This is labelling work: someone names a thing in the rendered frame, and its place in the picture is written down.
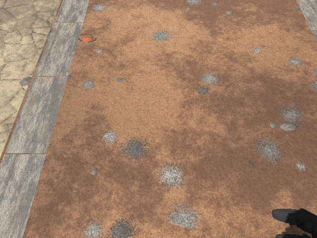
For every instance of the right robot hand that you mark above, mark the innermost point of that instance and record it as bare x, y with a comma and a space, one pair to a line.
302, 218

